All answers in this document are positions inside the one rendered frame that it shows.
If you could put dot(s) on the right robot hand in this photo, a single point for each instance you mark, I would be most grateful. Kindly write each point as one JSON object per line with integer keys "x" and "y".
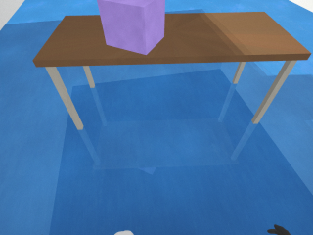
{"x": 279, "y": 230}

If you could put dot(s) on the table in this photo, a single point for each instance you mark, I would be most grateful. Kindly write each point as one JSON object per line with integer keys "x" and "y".
{"x": 189, "y": 38}

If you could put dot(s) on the carton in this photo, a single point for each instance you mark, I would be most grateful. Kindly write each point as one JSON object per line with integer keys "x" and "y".
{"x": 133, "y": 25}

